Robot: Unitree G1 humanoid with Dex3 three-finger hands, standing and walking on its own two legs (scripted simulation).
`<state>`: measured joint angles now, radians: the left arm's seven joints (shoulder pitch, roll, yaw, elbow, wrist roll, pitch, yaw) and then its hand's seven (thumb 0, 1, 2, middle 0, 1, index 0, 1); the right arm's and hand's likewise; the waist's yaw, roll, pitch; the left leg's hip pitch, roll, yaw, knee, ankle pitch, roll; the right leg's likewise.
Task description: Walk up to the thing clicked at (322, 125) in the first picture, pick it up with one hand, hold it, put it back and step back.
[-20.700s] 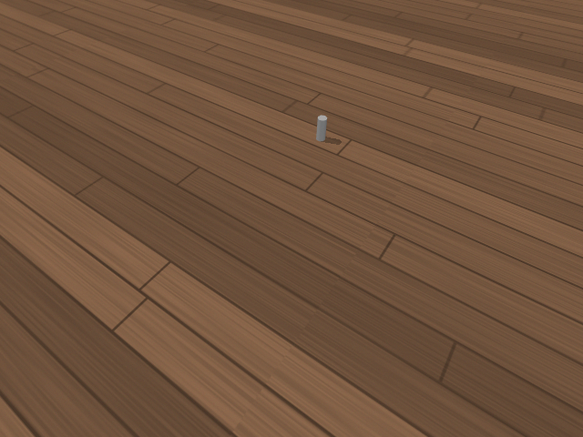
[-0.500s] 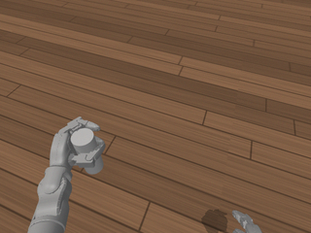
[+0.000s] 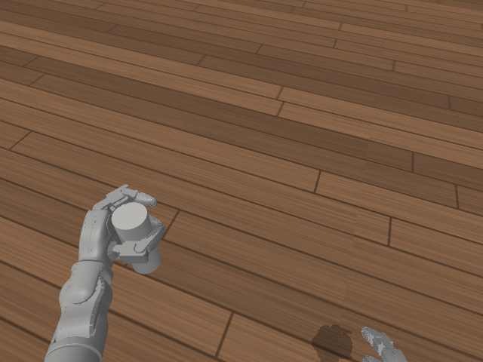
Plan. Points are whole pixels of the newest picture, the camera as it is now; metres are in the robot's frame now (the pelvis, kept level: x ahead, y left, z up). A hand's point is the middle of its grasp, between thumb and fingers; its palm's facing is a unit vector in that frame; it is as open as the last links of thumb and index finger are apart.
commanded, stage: crouch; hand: left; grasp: from the side
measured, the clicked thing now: (139, 240) +0.32 +0.17 +0.01
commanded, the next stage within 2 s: lower in 1.80 s
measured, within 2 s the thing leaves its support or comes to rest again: neither
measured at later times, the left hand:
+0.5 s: hand (162, 268) +0.34 +0.17 -0.16, palm faces -0.02 -1.00 -0.01, open 7.3 cm
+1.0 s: hand (173, 296) +0.36 +0.18 -0.39, palm faces +0.03 -1.00 -0.03, open 7.3 cm
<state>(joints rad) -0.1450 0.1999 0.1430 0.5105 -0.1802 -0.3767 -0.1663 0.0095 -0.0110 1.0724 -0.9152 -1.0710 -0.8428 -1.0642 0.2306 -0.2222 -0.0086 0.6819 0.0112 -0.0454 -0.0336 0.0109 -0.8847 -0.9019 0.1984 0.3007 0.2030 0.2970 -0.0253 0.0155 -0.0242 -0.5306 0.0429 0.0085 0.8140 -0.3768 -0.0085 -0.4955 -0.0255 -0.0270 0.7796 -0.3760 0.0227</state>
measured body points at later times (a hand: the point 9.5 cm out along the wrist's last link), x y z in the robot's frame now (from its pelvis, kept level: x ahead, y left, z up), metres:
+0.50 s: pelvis -0.03 +0.00 -0.15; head +0.11 +0.02 +0.28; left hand +0.34 +0.22 -0.16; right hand +0.10 -0.27 -0.26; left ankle +0.02 +0.12 -0.71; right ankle +0.01 -0.14 -0.71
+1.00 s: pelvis -0.08 -0.01 -0.34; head +0.12 +0.03 +0.06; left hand +0.35 +0.23 -0.39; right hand +0.03 -0.27 -0.47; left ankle +0.02 +0.12 -0.71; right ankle +0.01 -0.14 -0.71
